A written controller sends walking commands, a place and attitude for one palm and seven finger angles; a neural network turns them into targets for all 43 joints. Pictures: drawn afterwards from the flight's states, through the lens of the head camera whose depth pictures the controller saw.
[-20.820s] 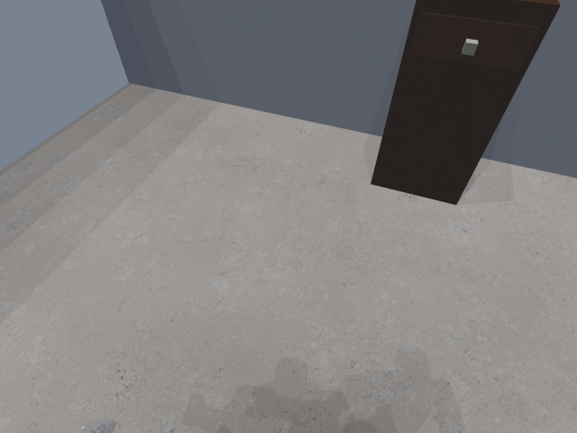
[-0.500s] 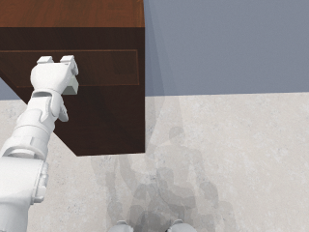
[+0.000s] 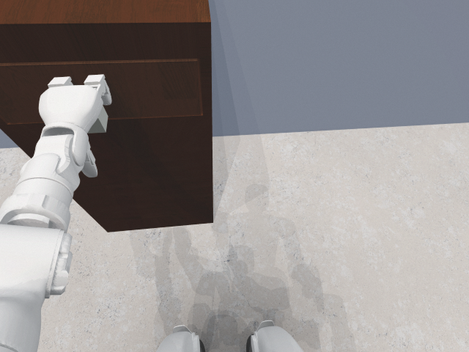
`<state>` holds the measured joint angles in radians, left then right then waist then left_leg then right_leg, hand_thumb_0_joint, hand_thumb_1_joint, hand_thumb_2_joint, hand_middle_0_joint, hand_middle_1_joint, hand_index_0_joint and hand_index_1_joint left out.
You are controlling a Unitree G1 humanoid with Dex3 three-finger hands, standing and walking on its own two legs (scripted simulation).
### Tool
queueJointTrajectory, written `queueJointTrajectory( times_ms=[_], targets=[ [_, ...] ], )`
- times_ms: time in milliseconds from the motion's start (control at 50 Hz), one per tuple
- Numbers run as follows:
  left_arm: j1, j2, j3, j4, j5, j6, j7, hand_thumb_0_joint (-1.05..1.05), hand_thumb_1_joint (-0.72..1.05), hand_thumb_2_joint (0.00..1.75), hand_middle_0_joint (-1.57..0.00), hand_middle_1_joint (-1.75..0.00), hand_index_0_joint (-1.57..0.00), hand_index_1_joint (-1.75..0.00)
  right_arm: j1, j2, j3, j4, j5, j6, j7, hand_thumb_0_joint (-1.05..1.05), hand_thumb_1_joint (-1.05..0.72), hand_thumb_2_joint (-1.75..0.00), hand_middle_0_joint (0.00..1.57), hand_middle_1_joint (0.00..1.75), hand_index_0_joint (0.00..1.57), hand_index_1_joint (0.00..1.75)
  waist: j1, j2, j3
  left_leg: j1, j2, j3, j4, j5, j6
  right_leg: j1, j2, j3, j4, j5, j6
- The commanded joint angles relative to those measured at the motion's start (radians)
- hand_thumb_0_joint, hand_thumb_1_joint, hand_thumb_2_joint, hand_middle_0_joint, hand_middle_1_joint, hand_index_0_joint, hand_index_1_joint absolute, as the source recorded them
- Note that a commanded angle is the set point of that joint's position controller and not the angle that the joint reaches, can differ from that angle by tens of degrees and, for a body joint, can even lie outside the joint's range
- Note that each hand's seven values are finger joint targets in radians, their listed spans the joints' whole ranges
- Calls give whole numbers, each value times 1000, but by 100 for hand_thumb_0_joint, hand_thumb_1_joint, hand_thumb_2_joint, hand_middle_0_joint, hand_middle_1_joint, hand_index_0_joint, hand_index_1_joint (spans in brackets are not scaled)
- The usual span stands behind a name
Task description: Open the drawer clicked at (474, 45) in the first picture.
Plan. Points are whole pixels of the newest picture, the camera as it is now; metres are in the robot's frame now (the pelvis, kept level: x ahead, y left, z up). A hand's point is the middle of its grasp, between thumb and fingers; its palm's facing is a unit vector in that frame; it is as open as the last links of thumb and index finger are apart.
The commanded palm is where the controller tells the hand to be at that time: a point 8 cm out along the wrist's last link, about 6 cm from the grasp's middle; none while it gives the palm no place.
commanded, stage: lower the fingers behind the handle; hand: left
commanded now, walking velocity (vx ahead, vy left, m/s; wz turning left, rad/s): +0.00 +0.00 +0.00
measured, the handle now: (93, 109) +0.54 +0.22 +0.04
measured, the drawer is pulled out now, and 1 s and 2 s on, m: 0.00 0.00 0.09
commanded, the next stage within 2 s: close the thumb around the handle in 0.02 s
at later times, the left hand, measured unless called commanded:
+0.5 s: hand (87, 128) +0.51 +0.23 +0.03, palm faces -0.04 -0.04 -1.00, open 10.1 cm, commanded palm +0.49 +0.23 +0.08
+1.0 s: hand (88, 133) +0.50 +0.23 +0.03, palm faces -0.05 -0.03 -1.00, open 7.7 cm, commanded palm +0.49 +0.23 +0.08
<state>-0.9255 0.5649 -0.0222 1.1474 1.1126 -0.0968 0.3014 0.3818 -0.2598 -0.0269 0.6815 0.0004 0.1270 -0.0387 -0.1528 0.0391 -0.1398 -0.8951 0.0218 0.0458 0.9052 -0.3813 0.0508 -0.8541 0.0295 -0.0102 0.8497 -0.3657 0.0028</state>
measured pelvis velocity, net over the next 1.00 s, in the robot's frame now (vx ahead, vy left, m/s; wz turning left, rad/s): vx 0.02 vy -0.01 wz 0.01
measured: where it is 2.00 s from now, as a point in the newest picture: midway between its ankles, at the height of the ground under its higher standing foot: outside the picture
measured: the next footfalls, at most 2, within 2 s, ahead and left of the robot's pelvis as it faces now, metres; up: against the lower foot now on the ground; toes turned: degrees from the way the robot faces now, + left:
none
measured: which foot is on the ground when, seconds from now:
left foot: down 0.00-1.00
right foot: down 0.00-1.00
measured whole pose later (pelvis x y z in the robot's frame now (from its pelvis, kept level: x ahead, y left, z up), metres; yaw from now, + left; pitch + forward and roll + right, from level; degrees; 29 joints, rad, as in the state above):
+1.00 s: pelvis +0.02 -0.01 +0.01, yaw +1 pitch +21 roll -2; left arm -0.83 0.54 -0.01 1.10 1.11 -0.12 0.35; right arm 0.34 -0.26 -0.04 0.70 -0.01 0.14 -0.03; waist -0.13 0.04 -0.14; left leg -0.84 0.02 0.03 0.87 -0.40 0.04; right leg -0.80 0.03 -0.02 0.82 -0.39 -0.01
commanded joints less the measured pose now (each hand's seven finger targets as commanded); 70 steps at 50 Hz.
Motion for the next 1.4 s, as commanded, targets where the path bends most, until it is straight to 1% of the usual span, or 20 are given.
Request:
queueJointTrajectory(
  times_ms=[0, 100, 200, 380, 400, 440, 480, 560, 600, 740, 760, 800, 860, 900, 1060, 1140, 1180, 1200, 1300, 1380],
  targets=[
    [-412, 298, 80, -150, -6, 27, 35, 0, -50, 30, -30, -120, -30, -120, 140, -185, -62, -47, -10, -17, -17, 0, -90, -90, 20, 30, 20, 30, 1, 50, -405, 337, -22, -61, -106, 214, -3, 119, 35, -16, -117, 128, -34],
    [-397, 309, 95, -138, -15, 32, 44, 0, -50, 30, -30, -120, -30, -120, 143, -187, -61, -33, -12, -16, -16, 0, -90, -90, 20, 30, 20, 30, 3, 43, -404, 337, -21, -61, -106, 242, -4, 132, 36, -20, -119, 146, -33],
    [-396, 286, 79, -131, -15, 39, 49, 0, -22, 42, -32, -123, -32, -123, 140, -186, -61, -28, -11, -14, -14, 0, -90, -90, 20, 30, 20, 30, -2, 47, -391, 354, -19, -63, -112, 256, -6, 122, 37, -24, -122, 151, -34],
    [-322, 286, 101, -178, -13, 17, 45, 0, 28, 64, -36, -128, -36, -128, 130, -181, -66, -33, -15, -6, -9, 0, -90, -90, 20, 30, 20, 30, 29, 53, -418, 385, -18, -58, -110, 338, -10, 167, 39, -23, -119, 218, -38],
    [-323, 250, 73, -172, -15, 20, 47, 0, 34, 66, -36, -129, -36, -129, 125, -178, -68, -36, -14, -6, -8, 0, -90, -90, 20, 30, 20, 30, 16, 45, -385, 377, -18, -53, -111, 320, -8, 156, 41, -21, -129, 209, -37],
    [-313, 281, 93, -160, -14, 23, 49, 0, 45, 71, -37, -130, -37, -130, 123, -181, -65, -34, -12, -5, -9, 0, -90, -90, 20, 30, 20, 30, 23, 35, -369, 348, -21, -49, -117, 293, -6, 172, 38, -18, -131, 199, -36],
    [-327, 301, 106, -183, -9, 18, 51, 0, 56, 76, -38, -131, -38, -131, 125, -182, -67, -34, -14, -4, -10, 0, -90, -90, 20, 30, 20, 30, 27, 43, -414, 367, -22, -49, -112, 323, -5, 187, 37, -15, -123, 227, -36],
    [-298, 268, 97, -196, -15, 22, 53, 0, 79, 85, -39, -134, -39, -134, 125, -174, -72, -32, -18, 1, -5, 0, -90, -90, 20, 30, 20, 30, 29, 51, -432, 396, -22, -42, -101, 396, -8, 205, 39, -16, -120, 290, -37],
    [-311, 290, 116, -223, -19, 13, 58, 0, 90, 90, -40, -135, -40, -135, 122, -177, -74, -31, -16, 2, -6, 0, -90, -90, 20, 30, 20, 30, 29, 34, -420, 384, -22, -43, -103, 386, -6, 215, 38, -12, -123, 295, -34],
    [-313, 286, 114, -235, -17, -1, 78, 0, 90, 90, -40, -135, -40, -135, 108, -173, -74, -29, -19, 1, -7, 0, -90, -90, 20, 30, 20, 30, 26, 49, -416, 372, -30, -39, -99, 370, -5, 219, 37, -9, -122, 294, -34],
    [-322, 315, 137, -240, -14, -2, 80, 0, 90, 90, -40, -135, -40, -135, 105, -175, -74, -25, -20, 2, -8, 0, -90, -90, 20, 30, 20, 30, 29, 48, -426, 377, -28, -41, -96, 385, -5, 226, 36, -7, -117, 305, -35],
    [-338, 258, 86, -232, -9, 8, 83, 0, 90, 90, -40, -135, -40, -135, 107, -169, -75, -28, -18, 2, -7, 0, -90, -90, 20, 30, 20, 30, 14, 67, -410, 386, -30, -43, -97, 378, -8, 197, 37, -12, -120, 293, -35],
    [-359, 301, 115, -213, -14, 15, 85, 0, 90, 90, -40, -135, -40, -135, 112, -177, -72, -19, -19, 1, -8, 0, -90, -90, 20, 30, 20, 30, 12, 43, -419, 375, -30, -43, -95, 374, -4, 214, 36, -7, -122, 297, -34],
    [-366, 261, 77, -204, -13, 22, 82, 0, 90, 90, -40, -135, -40, -135, 112, -172, -74, -22, -16, 0, -10, 0, -90, -90, 20, 30, 20, 30, -1, 53, -419, 373, -33, -37, -93, 359, -3, 208, 35, -4, -128, 297, -30],
    [-219, 287, 121, -209, -35, 12, 55, 0, 90, 90, -40, -135, -40, -135, 94, -169, -68, -39, -11, 9, -6, 0, -90, -90, 20, 30, 20, 30, 54, 36, -434, 359, -37, -23, -114, 366, -3, 295, 34, 2, -132, 337, -34],
    [-138, 240, 98, -235, -35, 3, 50, 0, 90, 90, -40, -135, -40, -135, 80, -164, -73, -52, -6, 11, -2, 0, -90, -90, 20, 30, 20, 30, 69, 42, -405, 372, -34, -18, -129, 367, -5, 291, 36, -3, -138, 332, -36],
    [-98, 264, 125, -240, -31, -2, 47, 0, 90, 90, -40, -135, -40, -135, 76, -166, -74, -54, -5, 16, -3, 0, -90, -90, 20, 30, 20, 30, 79, 21, -413, 372, -31, -17, -129, 394, -5, 307, 36, -1, -133, 359, -35],
    [-82, 221, 95, -257, -35, -2, 46, 0, 90, 90, -40, -135, -40, -135, 71, -162, -77, -59, -6, 15, -2, 0, -90, -90, 20, 30, 20, 30, 79, 31, -405, 381, -31, -14, -132, 393, -6, 305, 37, -2, -137, 356, -36],
    [71, 195, 121, -328, -41, -9, 49, 0, 90, 90, -40, -135, -40, -135, 52, -154, -87, -74, -6, 19, 8, 0, -90, -90, 20, 30, 20, 30, 119, 18, -423, 422, -25, -9, -135, 498, -9, 350, 38, -4, -130, 433, -39],
    [102, 175, 115, -412, -38, -9, 57, 0, 90, 90, -40, -135, -40, -135, 31, -152, -90, -83, -3, 22, 12, 0, -90, -90, 20, 30, 20, 30, 118, 19, -413, 457, -16, -17, -141, 578, -10, 351, 37, -6, -130, 469, -38]
  ],
)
